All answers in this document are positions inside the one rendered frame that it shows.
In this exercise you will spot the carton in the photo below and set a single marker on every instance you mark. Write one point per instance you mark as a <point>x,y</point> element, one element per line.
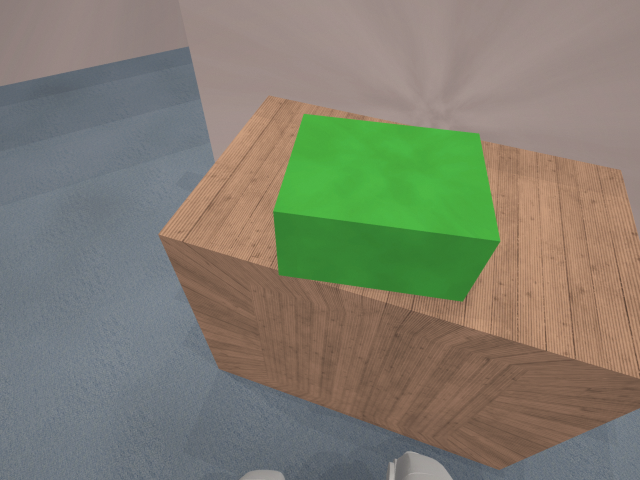
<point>385,206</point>

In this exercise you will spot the robot right thigh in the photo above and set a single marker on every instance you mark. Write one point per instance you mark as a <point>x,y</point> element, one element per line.
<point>411,466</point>

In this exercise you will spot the pedestal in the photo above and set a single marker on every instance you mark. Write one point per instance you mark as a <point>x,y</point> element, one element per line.
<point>544,347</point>

